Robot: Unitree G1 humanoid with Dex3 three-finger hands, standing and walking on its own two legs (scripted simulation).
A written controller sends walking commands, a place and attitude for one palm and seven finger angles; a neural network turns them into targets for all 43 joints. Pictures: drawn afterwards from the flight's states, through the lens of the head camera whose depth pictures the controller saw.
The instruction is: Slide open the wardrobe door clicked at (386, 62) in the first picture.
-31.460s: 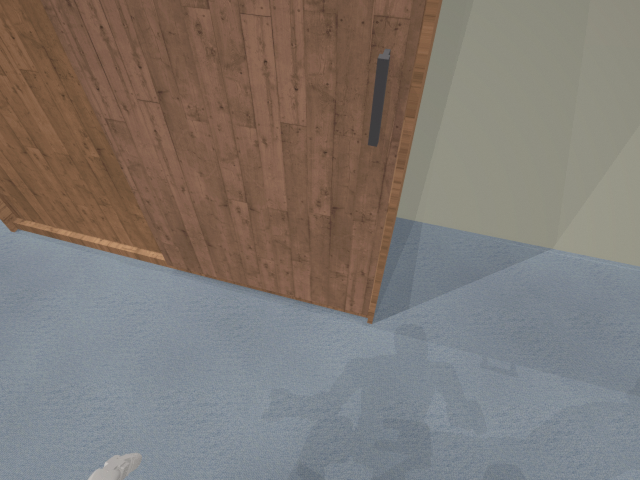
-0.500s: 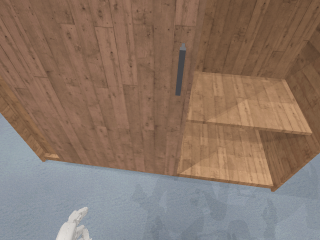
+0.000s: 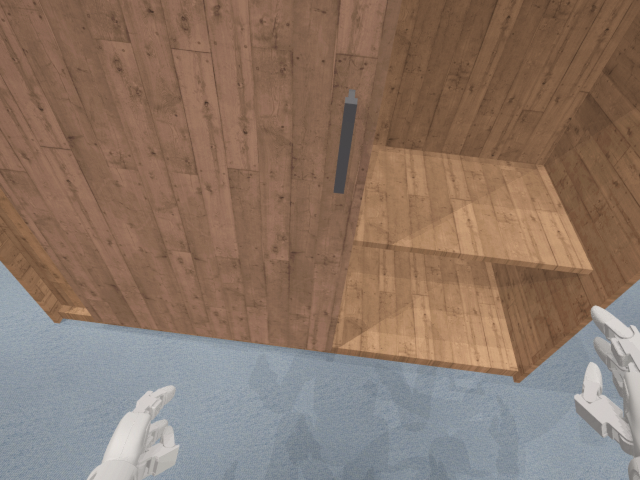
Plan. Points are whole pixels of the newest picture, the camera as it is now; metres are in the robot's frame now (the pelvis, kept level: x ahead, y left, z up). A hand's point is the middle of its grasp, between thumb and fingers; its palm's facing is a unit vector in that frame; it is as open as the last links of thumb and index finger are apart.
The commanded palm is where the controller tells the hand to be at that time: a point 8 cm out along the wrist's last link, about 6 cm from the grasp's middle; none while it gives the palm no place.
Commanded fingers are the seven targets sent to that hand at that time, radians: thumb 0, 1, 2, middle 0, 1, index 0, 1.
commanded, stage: let the arm hang, fingers relaxed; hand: right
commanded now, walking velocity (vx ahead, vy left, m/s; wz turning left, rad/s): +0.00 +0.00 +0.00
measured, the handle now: (345, 143) +0.61 -0.01 +0.10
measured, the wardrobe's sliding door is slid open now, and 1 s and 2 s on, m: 0.62 0.62 0.62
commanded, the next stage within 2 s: look to check the result in 1.02 s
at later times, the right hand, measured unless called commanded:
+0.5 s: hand out of the picture -0.06 -0.20 -0.17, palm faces +0.01 +0.97 -0.22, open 7.3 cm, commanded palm none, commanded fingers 0.00 -0.90 -0.90 0.20 0.30 0.20 0.30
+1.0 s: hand out of the picture -0.01 -0.18 -0.17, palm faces +0.00 +0.98 -0.18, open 7.3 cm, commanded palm none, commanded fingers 0.00 -0.90 -0.90 0.20 0.30 0.20 0.30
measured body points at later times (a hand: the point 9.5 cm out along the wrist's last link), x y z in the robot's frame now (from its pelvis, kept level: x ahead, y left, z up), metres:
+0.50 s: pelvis -0.04 +0.00 +0.00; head -0.01 +0.00 +0.45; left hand -0.05 +0.22 -0.16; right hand -0.06 -0.25 -0.15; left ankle -0.01 +0.11 -0.73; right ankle +0.00 -0.10 -0.73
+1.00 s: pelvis -0.02 -0.01 +0.01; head +0.00 -0.01 +0.46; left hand -0.02 +0.22 -0.15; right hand +0.00 -0.23 -0.15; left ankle -0.01 +0.11 -0.73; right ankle +0.00 -0.10 -0.73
